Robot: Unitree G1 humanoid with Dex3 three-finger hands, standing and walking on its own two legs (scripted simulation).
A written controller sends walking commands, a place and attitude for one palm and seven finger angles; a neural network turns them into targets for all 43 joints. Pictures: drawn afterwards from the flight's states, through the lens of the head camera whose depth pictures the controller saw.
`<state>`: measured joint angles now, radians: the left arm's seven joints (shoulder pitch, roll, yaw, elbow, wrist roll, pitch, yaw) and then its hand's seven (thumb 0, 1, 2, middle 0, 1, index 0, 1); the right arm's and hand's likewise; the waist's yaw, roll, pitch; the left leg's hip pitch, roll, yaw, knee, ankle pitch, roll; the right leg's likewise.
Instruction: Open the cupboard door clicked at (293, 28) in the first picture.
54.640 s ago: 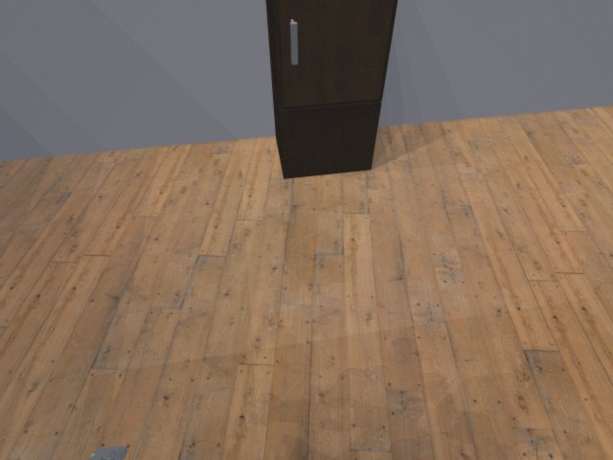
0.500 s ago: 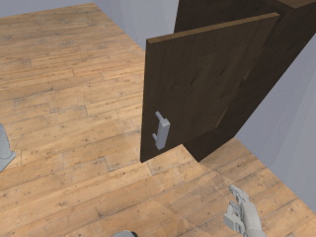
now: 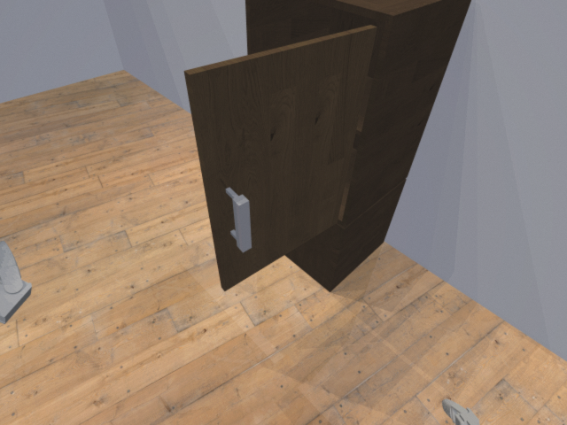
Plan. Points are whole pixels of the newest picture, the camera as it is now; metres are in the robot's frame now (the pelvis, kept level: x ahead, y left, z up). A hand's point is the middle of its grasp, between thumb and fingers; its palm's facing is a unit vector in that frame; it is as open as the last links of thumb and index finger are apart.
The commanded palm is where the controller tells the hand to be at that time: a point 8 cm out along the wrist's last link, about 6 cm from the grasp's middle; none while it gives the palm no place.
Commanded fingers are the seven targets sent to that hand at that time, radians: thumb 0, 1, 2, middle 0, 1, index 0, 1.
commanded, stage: stop stepping back and stand still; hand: left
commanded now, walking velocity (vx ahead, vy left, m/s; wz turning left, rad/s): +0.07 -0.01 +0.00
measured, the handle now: (237, 219) +0.54 +0.11 -0.06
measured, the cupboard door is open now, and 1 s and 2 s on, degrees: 84 84 84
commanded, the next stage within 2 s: let the arm hang, fingers relaxed in 0.32 s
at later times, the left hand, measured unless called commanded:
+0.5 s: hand (63, 353) +0.19 +0.26 +0.09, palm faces +0.27 -0.83 -0.50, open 7.4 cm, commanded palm none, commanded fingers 0.00 0.90 0.90 -0.20 -0.30 -0.20 -0.30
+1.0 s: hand out of the picture -0.16 +0.20 -0.15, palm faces +0.10 -0.97 -0.21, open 7.3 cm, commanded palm none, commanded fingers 0.00 0.90 0.90 -0.20 -0.30 -0.20 -0.30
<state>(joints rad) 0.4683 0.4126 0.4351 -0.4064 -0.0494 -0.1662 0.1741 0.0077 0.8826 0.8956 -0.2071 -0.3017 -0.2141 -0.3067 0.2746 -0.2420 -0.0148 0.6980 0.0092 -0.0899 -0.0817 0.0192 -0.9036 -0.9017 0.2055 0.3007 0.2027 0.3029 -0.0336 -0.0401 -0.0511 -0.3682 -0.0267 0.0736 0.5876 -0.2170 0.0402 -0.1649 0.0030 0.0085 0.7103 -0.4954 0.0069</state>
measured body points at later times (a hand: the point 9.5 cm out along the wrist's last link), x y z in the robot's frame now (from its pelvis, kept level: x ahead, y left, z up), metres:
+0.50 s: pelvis -0.03 +0.00 +0.01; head -0.03 -0.02 +0.46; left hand +0.17 +0.30 +0.11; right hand +0.15 -0.25 -0.09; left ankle +0.01 +0.12 -0.72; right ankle -0.07 -0.09 -0.72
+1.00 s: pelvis -0.05 +0.03 +0.02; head -0.03 +0.04 +0.47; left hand -0.17 +0.25 -0.13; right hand -0.06 -0.20 -0.14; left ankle +0.01 +0.12 -0.72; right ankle -0.07 -0.09 -0.72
